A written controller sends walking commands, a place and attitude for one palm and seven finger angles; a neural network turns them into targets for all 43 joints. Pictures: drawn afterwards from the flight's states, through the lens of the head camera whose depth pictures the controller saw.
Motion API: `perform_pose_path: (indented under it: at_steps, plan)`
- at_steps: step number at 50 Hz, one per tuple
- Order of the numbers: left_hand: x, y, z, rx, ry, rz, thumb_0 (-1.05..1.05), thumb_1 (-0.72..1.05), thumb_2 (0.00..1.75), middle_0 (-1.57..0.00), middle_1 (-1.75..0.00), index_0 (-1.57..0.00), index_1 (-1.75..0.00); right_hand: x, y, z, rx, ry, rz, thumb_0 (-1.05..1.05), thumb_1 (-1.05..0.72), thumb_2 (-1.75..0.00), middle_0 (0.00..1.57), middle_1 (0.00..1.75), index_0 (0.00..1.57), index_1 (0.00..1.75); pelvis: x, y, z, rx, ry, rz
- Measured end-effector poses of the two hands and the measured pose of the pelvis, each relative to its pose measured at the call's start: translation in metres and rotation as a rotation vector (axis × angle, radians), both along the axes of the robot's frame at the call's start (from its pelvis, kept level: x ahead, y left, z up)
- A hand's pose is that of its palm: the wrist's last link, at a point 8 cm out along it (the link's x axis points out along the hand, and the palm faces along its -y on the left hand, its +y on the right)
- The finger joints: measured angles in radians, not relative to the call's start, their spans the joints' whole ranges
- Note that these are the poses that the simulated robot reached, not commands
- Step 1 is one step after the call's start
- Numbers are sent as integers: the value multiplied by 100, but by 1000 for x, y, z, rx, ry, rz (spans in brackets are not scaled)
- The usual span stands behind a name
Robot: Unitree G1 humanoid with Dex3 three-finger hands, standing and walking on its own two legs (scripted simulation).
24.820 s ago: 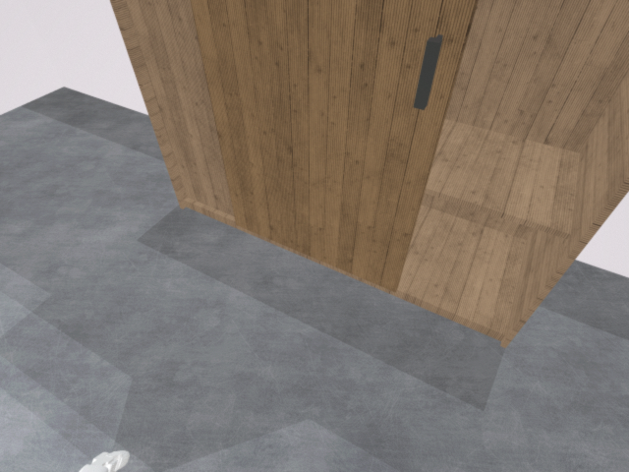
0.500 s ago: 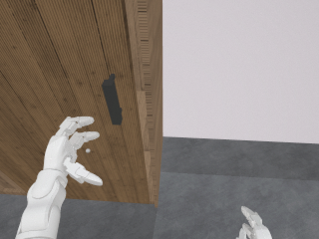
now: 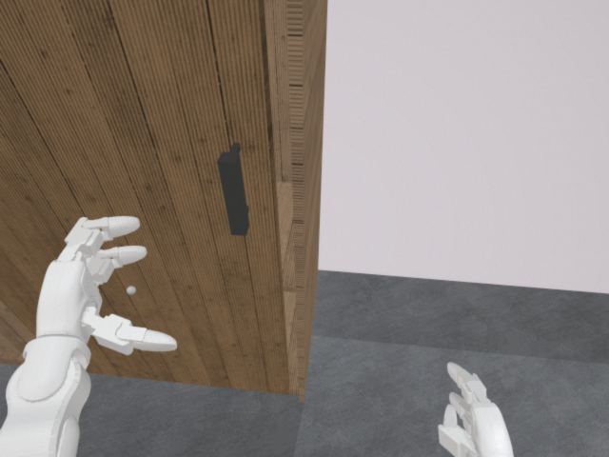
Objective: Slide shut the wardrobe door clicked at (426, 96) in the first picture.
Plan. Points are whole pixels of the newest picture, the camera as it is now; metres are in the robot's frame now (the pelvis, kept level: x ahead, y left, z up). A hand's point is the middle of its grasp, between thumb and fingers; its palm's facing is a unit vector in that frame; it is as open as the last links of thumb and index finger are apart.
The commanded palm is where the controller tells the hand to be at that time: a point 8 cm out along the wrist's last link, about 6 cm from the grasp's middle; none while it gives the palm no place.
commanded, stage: draw the hand back to the body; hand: left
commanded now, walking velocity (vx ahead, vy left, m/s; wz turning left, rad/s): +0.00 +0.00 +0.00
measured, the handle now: (237, 189) +0.47 +0.17 +0.12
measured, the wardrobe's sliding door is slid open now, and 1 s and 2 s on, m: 0.03 0.03 0.03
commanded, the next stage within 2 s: step back with the hand held close in 0.98 s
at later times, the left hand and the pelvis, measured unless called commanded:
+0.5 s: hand (90, 293) +0.22 +0.26 +0.17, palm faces +0.44 -0.83 -0.34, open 9.8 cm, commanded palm +0.17 +0.30 +0.17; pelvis +0.02 +0.01 +0.01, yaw -1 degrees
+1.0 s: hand (69, 307) +0.20 +0.27 +0.17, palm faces +0.48 -0.81 -0.34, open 7.4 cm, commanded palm +0.15 +0.30 +0.18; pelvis +0.01 +0.01 +0.01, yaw -1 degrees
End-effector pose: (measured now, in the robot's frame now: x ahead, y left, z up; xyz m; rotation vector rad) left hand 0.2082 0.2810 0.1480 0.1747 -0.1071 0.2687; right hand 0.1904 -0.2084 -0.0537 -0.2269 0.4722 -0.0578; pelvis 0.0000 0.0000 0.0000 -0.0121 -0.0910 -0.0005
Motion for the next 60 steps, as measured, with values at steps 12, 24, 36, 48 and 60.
perform_pose_path:
  at_steps: [12,24,36,48,60]
  plan:
    - [-26,8,6,141,-9,154,-1,-6,43,-24,-86,-24,-86,-20,-5,-21,-9,166,-20,1,-90,-90,20,30,20,30,5,4,6,2,-14,-8]
    - [-31,15,30,229,-67,167,0,37,64,-23,-61,-23,-61,-9,-10,-16,8,148,-59,1,-90,-90,20,30,20,30,16,6,7,2,-19,-23]
    - [-52,26,32,245,-60,224,0,77,83,-22,-38,-21,-37,4,-8,-9,-4,125,-40,1,-90,-90,20,30,20,30,16,6,7,-3,-22,-17]
    - [-53,25,29,229,-64,217,1,88,89,-21,-31,-21,-30,-5,-2,-11,3,138,-37,1,-90,-90,20,30,20,30,11,7,7,-2,-32,-17]
    - [-53,32,33,280,-77,209,1,89,89,-21,-30,-21,-30,-21,-4,-14,-1,169,-60,1,-90,-90,20,30,20,30,3,10,6,-13,15,-16]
